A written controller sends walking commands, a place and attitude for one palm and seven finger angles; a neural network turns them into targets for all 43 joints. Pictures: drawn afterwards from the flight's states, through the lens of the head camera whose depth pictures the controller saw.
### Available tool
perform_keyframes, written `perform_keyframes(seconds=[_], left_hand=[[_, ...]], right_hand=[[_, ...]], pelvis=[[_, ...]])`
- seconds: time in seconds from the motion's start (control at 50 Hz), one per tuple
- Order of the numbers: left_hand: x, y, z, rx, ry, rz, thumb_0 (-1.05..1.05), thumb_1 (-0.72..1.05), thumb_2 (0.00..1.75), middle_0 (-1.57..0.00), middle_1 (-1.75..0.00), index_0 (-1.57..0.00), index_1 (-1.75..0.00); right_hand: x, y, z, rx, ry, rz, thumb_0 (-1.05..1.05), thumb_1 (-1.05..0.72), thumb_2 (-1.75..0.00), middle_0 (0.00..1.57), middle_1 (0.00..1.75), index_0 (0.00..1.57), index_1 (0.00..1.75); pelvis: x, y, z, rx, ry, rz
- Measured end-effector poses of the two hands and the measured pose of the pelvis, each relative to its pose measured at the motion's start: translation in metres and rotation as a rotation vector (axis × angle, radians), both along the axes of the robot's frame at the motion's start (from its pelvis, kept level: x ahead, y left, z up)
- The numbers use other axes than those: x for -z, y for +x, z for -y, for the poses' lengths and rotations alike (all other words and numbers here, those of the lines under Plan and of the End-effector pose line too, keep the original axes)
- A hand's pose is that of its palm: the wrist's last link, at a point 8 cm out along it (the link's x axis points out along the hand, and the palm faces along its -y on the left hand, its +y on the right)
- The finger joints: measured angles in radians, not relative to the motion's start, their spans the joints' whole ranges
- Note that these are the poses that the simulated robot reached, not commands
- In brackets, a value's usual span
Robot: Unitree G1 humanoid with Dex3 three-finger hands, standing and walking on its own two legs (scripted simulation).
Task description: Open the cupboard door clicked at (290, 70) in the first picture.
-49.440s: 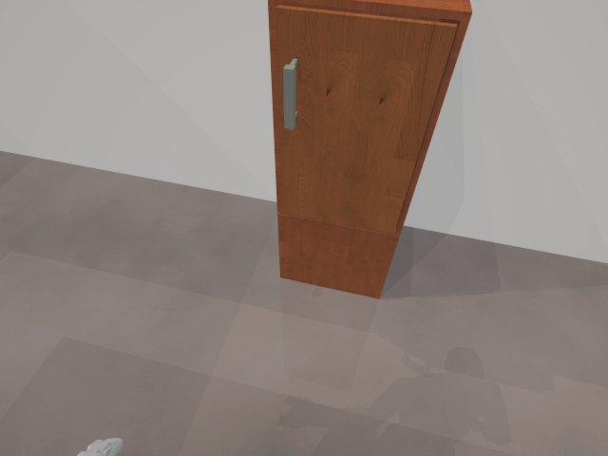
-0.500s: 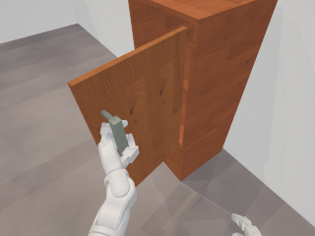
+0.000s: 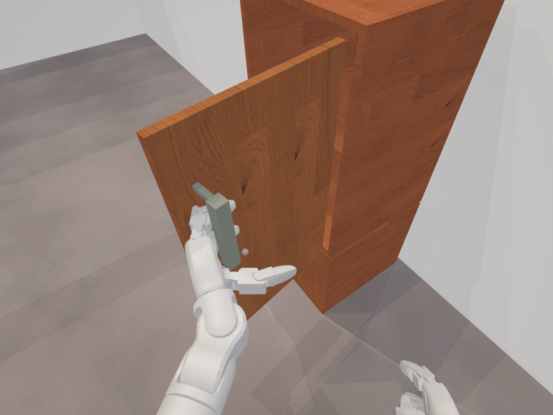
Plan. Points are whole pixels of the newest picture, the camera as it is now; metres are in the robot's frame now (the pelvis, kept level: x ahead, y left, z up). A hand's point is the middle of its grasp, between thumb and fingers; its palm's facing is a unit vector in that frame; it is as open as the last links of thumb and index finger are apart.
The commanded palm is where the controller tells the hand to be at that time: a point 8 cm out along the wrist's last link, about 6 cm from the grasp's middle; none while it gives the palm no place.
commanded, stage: open thumb and fingers to let go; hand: left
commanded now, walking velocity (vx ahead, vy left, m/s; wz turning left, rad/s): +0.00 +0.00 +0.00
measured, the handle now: (216, 227) +0.36 +0.11 +0.09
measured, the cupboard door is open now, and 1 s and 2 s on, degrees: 100 100 100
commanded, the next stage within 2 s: slide the hand sideways off the handle in 0.26 s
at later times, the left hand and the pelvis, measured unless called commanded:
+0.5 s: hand (239, 267) +0.30 +0.07 +0.08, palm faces +0.05 -0.99 -0.09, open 15.8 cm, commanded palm +0.28 +0.10 +0.08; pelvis -0.02 +0.02 +0.00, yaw +0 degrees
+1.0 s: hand (223, 291) +0.27 +0.09 +0.08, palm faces -0.07 -1.00 +0.01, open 16.5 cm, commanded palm +0.24 +0.14 +0.08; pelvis -0.01 +0.03 +0.00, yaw -2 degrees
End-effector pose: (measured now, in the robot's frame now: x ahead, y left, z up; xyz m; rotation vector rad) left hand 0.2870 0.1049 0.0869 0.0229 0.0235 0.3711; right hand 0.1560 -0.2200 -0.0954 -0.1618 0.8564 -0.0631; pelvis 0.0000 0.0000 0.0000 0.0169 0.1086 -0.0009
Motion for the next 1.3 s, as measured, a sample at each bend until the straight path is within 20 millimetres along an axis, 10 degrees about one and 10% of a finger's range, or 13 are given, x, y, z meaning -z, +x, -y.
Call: perform_keyframes(seconds=[0.38,0.56,0.7,1.3], left_hand=[[0.002,-0.001,-0.001,0.026,-0.008,-0.016,-0.01,-0.50,0.30,-0.34,-0.58,-0.33,-0.63],[0.003,-0.008,-0.024,0.452,0.051,0.041,-0.01,-0.50,0.30,-0.24,-0.40,-0.13,-0.41],[0.002,-0.015,-0.022,0.427,-0.077,0.052,-0.01,-0.51,0.30,-0.11,-0.33,-0.13,-0.33],[0.005,-0.076,-0.063,0.394,-0.026,0.014,-0.01,-0.50,0.30,-0.15,-0.30,-0.14,-0.30]], right_hand=[[0.004,-0.024,-0.018,0.006,0.000,-0.014,0.01,-0.91,-0.89,0.20,0.30,0.20,0.30],[0.000,-0.038,-0.019,0.031,0.004,0.012,0.01,-0.91,-0.89,0.20,0.30,0.20,0.30],[-0.009,-0.042,-0.023,0.043,0.014,0.059,0.01,-0.91,-0.89,0.20,0.30,0.20,0.30],[-0.027,0.016,-0.025,-0.019,0.014,0.178,0.01,-0.91,-0.89,0.20,0.30,0.20,0.30]], pelvis=[[0.003,-0.014,-0.016,0.010,-0.020,0.006],[0.002,-0.022,-0.023,0.006,-0.022,0.025],[-0.002,-0.019,-0.030,0.025,-0.022,0.036],[0.001,0.005,-0.022,0.024,-0.015,0.010]])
